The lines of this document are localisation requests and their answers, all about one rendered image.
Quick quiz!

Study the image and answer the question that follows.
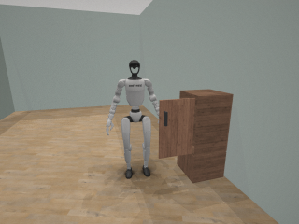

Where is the handle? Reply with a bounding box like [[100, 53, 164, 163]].
[[164, 111, 168, 127]]

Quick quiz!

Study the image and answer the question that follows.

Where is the robot head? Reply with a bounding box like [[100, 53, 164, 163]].
[[128, 60, 142, 80]]

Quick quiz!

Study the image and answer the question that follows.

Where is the right robot forearm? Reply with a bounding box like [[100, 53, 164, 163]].
[[108, 96, 118, 120]]

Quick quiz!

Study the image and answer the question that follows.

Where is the cupboard door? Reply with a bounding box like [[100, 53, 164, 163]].
[[158, 98, 196, 159]]

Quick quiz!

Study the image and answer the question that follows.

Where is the left robot forearm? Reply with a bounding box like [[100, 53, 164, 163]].
[[152, 95, 160, 117]]

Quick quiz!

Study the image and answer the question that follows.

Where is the robot right hand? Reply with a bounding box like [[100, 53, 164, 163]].
[[106, 119, 114, 135]]

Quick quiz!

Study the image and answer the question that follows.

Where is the right robot upper arm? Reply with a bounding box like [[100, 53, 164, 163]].
[[113, 79, 126, 104]]

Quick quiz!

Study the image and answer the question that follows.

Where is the left robot thigh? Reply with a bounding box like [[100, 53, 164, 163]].
[[141, 115, 151, 150]]

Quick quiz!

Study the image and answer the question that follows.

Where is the left robot upper arm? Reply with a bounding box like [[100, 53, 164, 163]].
[[144, 78, 156, 102]]

